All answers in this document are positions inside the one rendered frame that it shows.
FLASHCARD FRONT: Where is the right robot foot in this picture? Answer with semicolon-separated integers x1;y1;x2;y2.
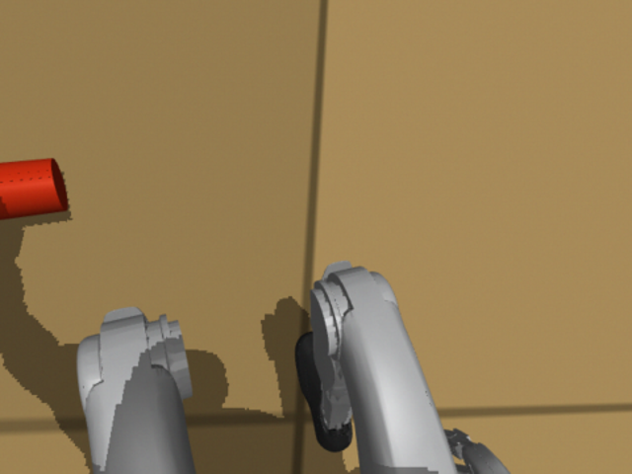
295;332;353;452

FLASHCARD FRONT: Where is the right robot hand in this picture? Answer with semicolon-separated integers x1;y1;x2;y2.
444;429;511;474

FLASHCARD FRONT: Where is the bottle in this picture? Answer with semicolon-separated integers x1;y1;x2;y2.
0;158;68;220

